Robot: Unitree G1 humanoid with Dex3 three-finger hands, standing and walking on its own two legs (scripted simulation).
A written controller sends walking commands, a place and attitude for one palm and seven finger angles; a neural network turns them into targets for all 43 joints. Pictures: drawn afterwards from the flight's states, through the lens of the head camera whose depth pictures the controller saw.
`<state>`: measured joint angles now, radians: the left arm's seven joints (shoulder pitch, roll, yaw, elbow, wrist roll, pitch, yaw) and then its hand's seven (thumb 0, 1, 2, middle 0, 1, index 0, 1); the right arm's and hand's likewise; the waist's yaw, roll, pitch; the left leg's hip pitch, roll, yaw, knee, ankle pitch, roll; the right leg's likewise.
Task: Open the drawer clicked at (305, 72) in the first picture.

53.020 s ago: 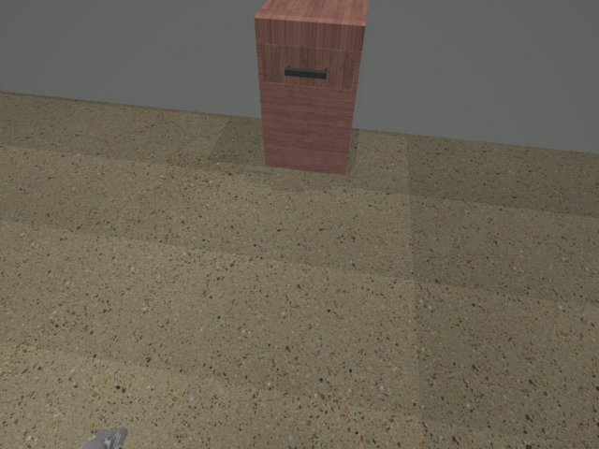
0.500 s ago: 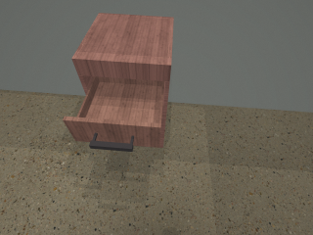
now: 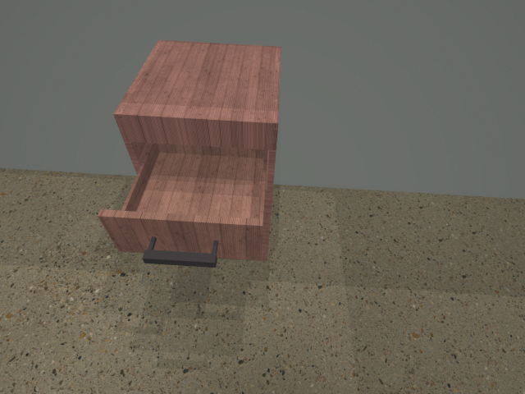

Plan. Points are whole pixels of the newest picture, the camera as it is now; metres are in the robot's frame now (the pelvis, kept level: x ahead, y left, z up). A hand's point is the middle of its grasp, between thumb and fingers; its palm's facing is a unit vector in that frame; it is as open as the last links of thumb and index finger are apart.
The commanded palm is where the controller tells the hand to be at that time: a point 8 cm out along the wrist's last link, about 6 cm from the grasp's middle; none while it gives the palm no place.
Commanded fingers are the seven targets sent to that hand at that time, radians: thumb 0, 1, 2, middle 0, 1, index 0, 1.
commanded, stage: let the arm hang, fingers relaxed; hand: left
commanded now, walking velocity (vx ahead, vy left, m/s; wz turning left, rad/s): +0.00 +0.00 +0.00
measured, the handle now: (182, 250) +0.46 +0.22 -0.22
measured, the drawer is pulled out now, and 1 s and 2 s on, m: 0.26 0.26 0.26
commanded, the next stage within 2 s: look to check the result in 0.04 s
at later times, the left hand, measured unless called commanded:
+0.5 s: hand out of the picture +0.00 +0.16 -0.18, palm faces +0.04 -0.99 -0.15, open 7.3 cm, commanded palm none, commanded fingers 0.00 0.90 0.90 -0.20 -0.30 -0.20 -0.30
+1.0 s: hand out of the picture +0.01 +0.16 -0.18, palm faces +0.05 -0.99 -0.16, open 7.3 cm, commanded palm none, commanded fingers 0.00 0.90 0.90 -0.20 -0.30 -0.20 -0.30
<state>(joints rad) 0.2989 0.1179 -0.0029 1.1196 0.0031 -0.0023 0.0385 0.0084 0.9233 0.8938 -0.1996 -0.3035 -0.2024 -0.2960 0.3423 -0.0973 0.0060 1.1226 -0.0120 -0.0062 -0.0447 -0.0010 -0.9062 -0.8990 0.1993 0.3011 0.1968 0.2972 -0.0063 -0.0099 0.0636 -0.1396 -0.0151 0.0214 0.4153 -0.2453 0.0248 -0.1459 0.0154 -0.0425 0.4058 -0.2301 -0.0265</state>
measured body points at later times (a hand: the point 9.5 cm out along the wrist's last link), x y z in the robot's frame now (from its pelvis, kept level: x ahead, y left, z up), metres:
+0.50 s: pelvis +0.02 +0.00 +0.00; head +0.04 +0.01 +0.45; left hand +0.00 +0.21 -0.16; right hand -0.02 -0.20 -0.16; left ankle -0.01 +0.10 -0.74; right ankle -0.01 -0.10 -0.74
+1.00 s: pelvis +0.03 +0.01 +0.00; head +0.06 +0.01 +0.45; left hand +0.00 +0.21 -0.16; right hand -0.01 -0.20 -0.16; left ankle -0.01 +0.10 -0.74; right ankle -0.01 -0.10 -0.74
